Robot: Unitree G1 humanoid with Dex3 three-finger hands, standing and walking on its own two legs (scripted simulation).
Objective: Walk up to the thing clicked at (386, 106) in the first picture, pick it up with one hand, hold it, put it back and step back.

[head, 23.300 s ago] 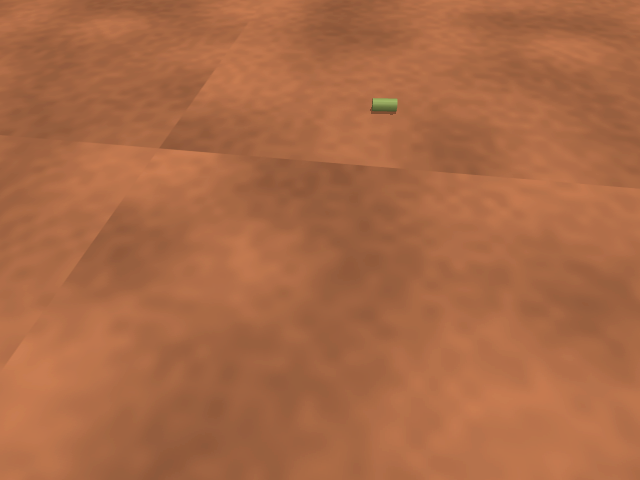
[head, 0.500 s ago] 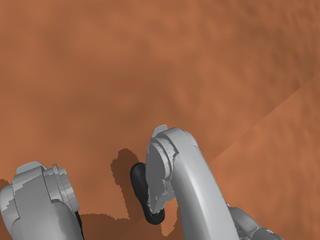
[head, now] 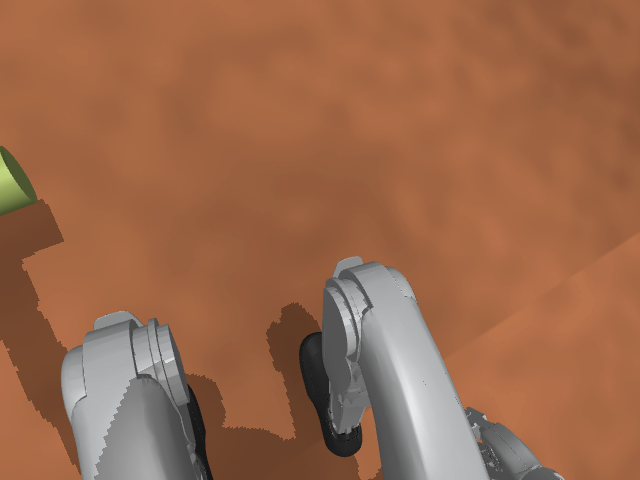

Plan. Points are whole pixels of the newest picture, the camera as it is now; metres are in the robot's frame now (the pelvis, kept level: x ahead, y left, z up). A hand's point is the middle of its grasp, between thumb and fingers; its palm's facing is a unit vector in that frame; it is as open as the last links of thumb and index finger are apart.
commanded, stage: lift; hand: left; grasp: from above
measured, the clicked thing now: out of the picture +0.47 +0.35 -0.19
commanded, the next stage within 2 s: hold in 1.72 s
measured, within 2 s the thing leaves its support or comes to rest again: neither
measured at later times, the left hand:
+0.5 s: hand out of the picture +0.40 +0.36 -0.06, palm faces -0.45 -0.19 -0.87, open 9.8 cm
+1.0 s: hand out of the picture +0.33 +0.33 +0.16, palm faces -0.42 -0.23 -0.88, open 9.9 cm
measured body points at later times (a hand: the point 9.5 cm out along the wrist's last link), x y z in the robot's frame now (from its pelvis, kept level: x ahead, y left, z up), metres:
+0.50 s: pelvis -0.01 +0.00 +0.07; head +0.21 +0.08 +0.46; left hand +0.42 +0.37 -0.01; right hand +0.09 -0.26 -0.04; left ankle +0.07 +0.12 -0.29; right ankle +0.11 -0.12 -0.29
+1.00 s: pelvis +0.01 +0.01 +0.25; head +0.14 +0.05 +0.68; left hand +0.35 +0.34 +0.21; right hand +0.16 -0.24 +0.13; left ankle +0.07 +0.12 -0.29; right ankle +0.10 -0.12 -0.29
